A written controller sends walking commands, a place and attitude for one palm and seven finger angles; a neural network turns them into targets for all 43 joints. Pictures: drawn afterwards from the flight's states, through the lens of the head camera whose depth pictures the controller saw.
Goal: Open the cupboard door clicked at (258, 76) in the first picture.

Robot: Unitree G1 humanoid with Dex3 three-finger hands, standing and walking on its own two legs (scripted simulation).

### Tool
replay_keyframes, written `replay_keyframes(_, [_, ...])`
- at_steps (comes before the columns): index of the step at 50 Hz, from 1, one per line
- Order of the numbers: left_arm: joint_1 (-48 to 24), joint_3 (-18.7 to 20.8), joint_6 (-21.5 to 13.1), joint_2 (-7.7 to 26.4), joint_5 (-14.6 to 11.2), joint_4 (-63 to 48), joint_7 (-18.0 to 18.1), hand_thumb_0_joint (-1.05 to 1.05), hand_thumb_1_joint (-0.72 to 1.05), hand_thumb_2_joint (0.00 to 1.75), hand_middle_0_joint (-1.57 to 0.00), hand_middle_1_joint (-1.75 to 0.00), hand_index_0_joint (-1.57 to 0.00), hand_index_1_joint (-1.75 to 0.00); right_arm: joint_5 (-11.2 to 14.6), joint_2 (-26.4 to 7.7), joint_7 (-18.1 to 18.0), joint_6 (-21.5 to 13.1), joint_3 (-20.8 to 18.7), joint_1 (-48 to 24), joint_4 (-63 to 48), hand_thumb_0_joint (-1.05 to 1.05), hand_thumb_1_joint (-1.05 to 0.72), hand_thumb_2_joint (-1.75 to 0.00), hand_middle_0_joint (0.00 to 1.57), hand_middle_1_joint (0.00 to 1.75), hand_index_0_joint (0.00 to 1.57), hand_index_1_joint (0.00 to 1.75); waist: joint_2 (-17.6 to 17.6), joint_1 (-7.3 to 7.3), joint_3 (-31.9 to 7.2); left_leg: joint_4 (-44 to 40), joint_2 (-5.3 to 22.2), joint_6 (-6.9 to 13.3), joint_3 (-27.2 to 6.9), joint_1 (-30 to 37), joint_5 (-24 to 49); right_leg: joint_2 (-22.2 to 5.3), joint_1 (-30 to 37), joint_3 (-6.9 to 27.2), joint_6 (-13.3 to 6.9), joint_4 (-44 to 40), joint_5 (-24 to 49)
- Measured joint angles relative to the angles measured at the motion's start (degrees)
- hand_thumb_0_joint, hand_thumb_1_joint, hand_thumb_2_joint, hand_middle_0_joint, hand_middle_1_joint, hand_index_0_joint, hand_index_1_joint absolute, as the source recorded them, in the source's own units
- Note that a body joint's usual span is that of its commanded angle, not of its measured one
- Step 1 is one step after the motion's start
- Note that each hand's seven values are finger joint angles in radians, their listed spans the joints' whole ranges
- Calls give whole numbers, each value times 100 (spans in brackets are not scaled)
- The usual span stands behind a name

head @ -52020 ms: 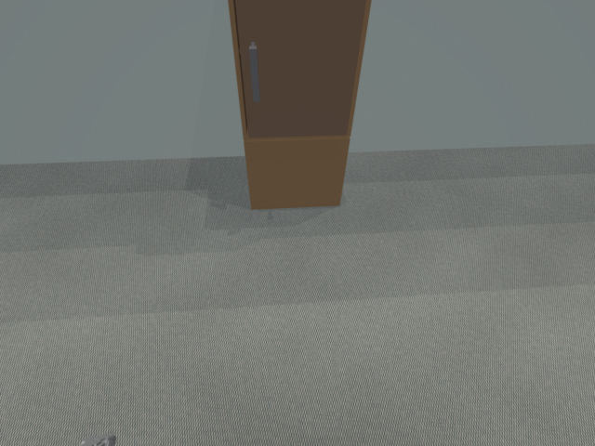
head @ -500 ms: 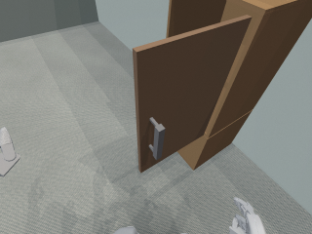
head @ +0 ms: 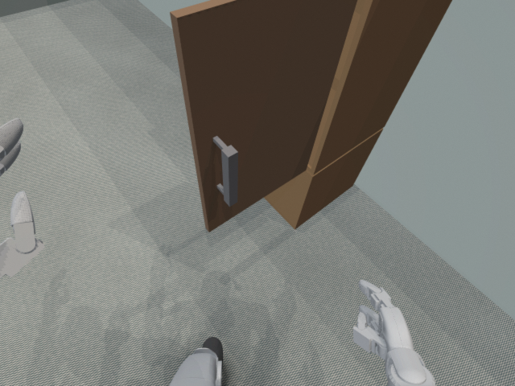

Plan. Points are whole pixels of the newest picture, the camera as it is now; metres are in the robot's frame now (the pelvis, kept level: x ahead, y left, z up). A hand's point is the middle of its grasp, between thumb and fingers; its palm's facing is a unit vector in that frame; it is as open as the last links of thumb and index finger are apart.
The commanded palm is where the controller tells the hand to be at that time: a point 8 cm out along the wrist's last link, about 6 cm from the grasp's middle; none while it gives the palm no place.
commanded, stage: stop stepping back and stand still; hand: left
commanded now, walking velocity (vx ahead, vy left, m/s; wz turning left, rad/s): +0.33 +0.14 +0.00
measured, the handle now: (224, 172) +0.52 +0.11 -0.06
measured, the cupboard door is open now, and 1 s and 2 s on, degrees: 89 89 89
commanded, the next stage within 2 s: let the arm hang, fingers relaxed in 1.00 s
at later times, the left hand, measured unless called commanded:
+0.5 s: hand out of the picture +0.15 +0.26 +0.18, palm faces +0.42 -0.80 -0.42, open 7.5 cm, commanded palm +0.09 +0.29 +0.19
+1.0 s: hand out of the picture +0.11 +0.28 +0.16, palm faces +0.41 -0.80 -0.45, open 7.5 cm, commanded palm +0.05 +0.32 +0.19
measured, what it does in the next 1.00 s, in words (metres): steps on the spot: left foot, then left foot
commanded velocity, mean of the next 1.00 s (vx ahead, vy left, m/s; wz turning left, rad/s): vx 0.01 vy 0.01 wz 0.00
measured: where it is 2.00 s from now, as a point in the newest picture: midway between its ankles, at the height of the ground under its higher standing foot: outside the picture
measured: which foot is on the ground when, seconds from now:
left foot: up 0.00-0.06, down 0.08-0.26, up 0.28-0.40, down 0.42-1.00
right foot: down 0.00-1.00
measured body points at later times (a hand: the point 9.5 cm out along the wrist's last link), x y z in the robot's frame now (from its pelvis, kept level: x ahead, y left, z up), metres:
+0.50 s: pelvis -0.06 +0.00 +0.01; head -0.08 +0.01 +0.46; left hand +0.12 +0.30 +0.20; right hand +0.05 -0.26 -0.08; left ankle -0.01 +0.11 -0.73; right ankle -0.12 -0.08 -0.72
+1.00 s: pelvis -0.09 +0.02 +0.02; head -0.08 +0.03 +0.47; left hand +0.09 +0.32 +0.19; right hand +0.07 -0.21 -0.06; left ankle -0.01 +0.11 -0.72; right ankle -0.12 -0.08 -0.72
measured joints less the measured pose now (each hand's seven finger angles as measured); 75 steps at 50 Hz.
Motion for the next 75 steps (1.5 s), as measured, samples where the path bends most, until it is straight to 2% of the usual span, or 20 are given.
replay_keyframes(2, [545, 224, -17, 228, 2, -102, -14, 2, 88, 89, -21, -30, -21, -30, 48, 3, -49, 136, 89, 282, -87, 1, -90, -90, 21, 30, 20, 30, -270, -48, -252, 497, -269, 34, 2, 141, -648, -144, -91, 112, 13, 111, -18])
replay_keyframes(4, [1014, 312, 103, 228, -43, -131, 41, 2, 88, 89, -21, -30, -22, -30, 41, -150, -119, 189, 125, 580, -157, 1, -90, -90, 21, 30, 20, 30, -249, -65, -532, 366, -394, 101, 41, 593, -86, -146, -159, 135, 63, 249, 20])
replay_keyframes(6, [1035, 246, 246, 192, -83, 14, 105, 1, 88, 89, -22, -30, -22, -30, 75, -296, -199, 171, 42, 779, -102, 1, -90, -90, 21, 30, 20, 30, -205, -136, -651, 31, -431, 117, 22, 877, -229, -180, -206, 5, 237, 458, 84])
replay_keyframes(9, [741, 83, 463, 44, -66, 422, 184, 1, 88, 89, -21, -30, -22, -30, 57, -470, -258, 152, -90, 966, -52, 1, -90, -90, 20, 30, 20, 30, -220, -129, -701, -127, -476, 124, 72, 990, -177, -276, -264, -60, 436, 614, -1])
replay_keyframes(10, [644, 55, 532, -13, -49, 527, 202, 1, 88, 89, -21, -30, -21, -30, 33, -509, -275, 124, -122, 998, -55, 1, -90, -90, 20, 30, 20, 30, -239, -129, -697, -146, -494, 122, 103, 976, -123, -311, -283, -54, 418, 522, -74])
replay_keyframes(12, [456, -55, 608, -186, -7, 699, 218, 2, 88, 89, -21, -30, -21, -30, -3, -580, -314, 77, -187, 1037, -49, 1, -90, -90, 20, 30, 20, 30, -151, -210, -622, -165, -491, 107, 33, 935, -16, -279, -291, -165, 101, 448, -47])
replay_keyframes(14, [451, -187, 627, -337, 6, 716, 221, 2, 88, 89, -21, -30, -21, -30, -13, -597, -314, 77, -241, 1132, -21, 1, -90, -90, 20, 30, 20, 30, -57, -282, -599, -33, -488, 54, -107, 842, -319, -228, -269, -282, -77, 333, 141])
replay_keyframes(17, [736, -283, 551, -413, 42, 486, 246, 2, 88, 89, -21, -30, -21, -30, -13, -531, -285, 78, -251, 1352, 145, 1, -90, -90, 20, 30, 20, 30, -141, -142, -723, 1049, -563, -39, -277, 690, -956, -221, -293, -179, -165, 253, 275])
replay_keyframes(19, [765, -296, 445, -427, 101, 446, 286, 2, 88, 89, -21, -30, -21, -30, -13, -480, -311, 33, -222, 1493, 253, 1, -90, -90, 20, 30, 19, 30, -187, -56, -766, 1193, -536, -33, -270, 882, -1092, -221, -285, -115, -154, 231, 312])
replay_keyframes(21, [579, -295, 367, -437, 130, 500, 323, 2, 88, 89, -21, -30, -21, -30, -15, -471, -355, -52, -190, 1584, 317, 1, -90, -90, 20, 30, 19, 30, -109, -42, -736, 626, -450, -2, -288, 1286, -680, -183, -291, -163, -120, 288, 299])
replay_keyframes(24, [157, -243, 308, -442, 131, 753, 357, 2, 88, 89, -21, -30, -21, -30, 11, -366, -385, -103, -165, 1453, 458, 1, -90, -90, 20, 30, 20, 30, -82, -60, -563, 175, -501, -1, -299, 1542, -843, -243, -328, -202, -45, 406, 290])
replay_keyframes(32, [457, -261, 389, -404, 74, 830, 226, 2, 89, 89, -21, -30, -21, -30, -44, -89, -274, -208, 65, 1131, 154, 1, -90, -90, 20, 30, 20, 30, 95, -219, -468, -192, -454, 40, -241, 1444, -327, -212, -430, -142, 14, 8, 755])
replay_keyframes(37, [652, -337, 370, -425, 94, 703, 207, 2, 88, 89, -21, -30, -21, -30, -94, -107, -305, -178, 69, 1137, 132, 1, -90, -90, 20, 30, 20, 30, 120, -115, -486, -247, -480, 63, -302, 1376, -236, -225, -444, -203, 45, -120, 863])
replay_keyframes(43, [317, -291, 455, -558, 142, 912, 292, 2, 88, 89, -21, -30, -21, -30, -91, -196, -370, -195, 31, 1098, 221, 1, -90, -90, 20, 30, 20, 30, 59, 42, -427, -462, -584, 115, -324, 1457, -107, -319, -413, -233, 117, -188, 894])
replay_keyframes(55, [423, -377, 477, -541, 121, 763, 284, 2, 89, 89, -21, -30, -21, -30, -88, -200, -308, -252, 15, 950, 134, 1, -90, -90, 20, 30, 20, 30, 71, -12, -421, -534, -584, 98, -338, 1484, -143, -308, -319, -230, 71, -397, 928])
replay_keyframes(57, [-30, -711, 418, -469, 314, 1622, 27, 1, 89, 90, -20, -30, -21, -30, -67, -375, -79, -376, -82, 848, 471, 1, -90, -90, 20, 30, 20, 30, 206, 55, -506, -257, -604, 111, -376, 1257, -247, -319, -524, -281, 74, -126, 805])
replay_keyframes(60, [-955, -1479, 998, -592, 455, 3816, -347, 1, 89, 90, -20, -30, -20, -30, -98, -704, 119, -54, -142, 570, 1066, 1, -90, -90, 20, 30, 20, 30, 410, 110, -577, 142, -686, 167, -377, 1050, -441, -404, -794, -312, 88, 455, 483])
replay_keyframes(65, [-1530, -2265, 1654, -1069, 508, 6898, -562, 1, 90, 90, -20, -30, -20, -30, -168, -785, 177, 330, -138, 450, 1606, 1, -90, -90, 20, 30, 20, 30, 208, -101, -421, 252, -753, 155, -333, 1148, -544, -485, -798, -283, 69, 791, 262])
replay_keyframes(69, [-1464, -2603, 1744, -1496, 463, 8315, -597, 2, 90, 89, -20, -30, -20, -30, -197, -713, 146, 495, -119, 626, 1965, 1, -90, -90, 20, 30, 20, 30, -100, -170, -172, 23, -727, 105, -361, 1353, -459, -452, -595, -297, 22, 559, 350])
replay_keyframes(75, [-1146, -2599, 1649, -1730, 390, 9499, -538, 2, 94, 89, -20, -30, -20, -30, -158, -512, 33, 617, -110, 979, 2642, 1, -90, -90, 20, 29, 20, 30, -265, -44, 53, -260, -654, 34, -474, 1551, -340, -350, -276, -380, -43, 39, 576])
